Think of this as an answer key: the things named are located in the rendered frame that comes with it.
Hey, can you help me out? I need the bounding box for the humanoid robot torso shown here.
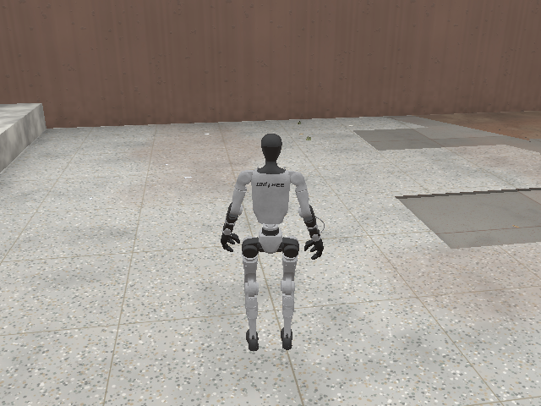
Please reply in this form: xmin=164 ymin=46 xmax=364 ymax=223
xmin=251 ymin=166 xmax=291 ymax=254

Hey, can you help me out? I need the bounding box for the robot left shin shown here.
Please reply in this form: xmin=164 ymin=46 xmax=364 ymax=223
xmin=244 ymin=283 xmax=258 ymax=340

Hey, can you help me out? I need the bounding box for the robot right hand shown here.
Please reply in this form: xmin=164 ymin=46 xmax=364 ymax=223
xmin=304 ymin=239 xmax=324 ymax=260

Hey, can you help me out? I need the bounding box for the robot left forearm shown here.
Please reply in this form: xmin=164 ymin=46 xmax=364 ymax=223
xmin=222 ymin=203 xmax=238 ymax=235

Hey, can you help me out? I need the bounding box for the robot right upper arm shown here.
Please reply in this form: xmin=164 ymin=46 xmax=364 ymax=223
xmin=288 ymin=171 xmax=312 ymax=218

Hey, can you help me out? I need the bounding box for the robot left hand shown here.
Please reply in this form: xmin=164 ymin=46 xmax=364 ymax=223
xmin=221 ymin=233 xmax=240 ymax=252

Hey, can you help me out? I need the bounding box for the robot right forearm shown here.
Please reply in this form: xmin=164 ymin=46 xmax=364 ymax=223
xmin=303 ymin=205 xmax=321 ymax=242

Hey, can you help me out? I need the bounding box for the robot left upper arm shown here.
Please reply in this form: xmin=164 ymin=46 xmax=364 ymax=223
xmin=230 ymin=170 xmax=254 ymax=216

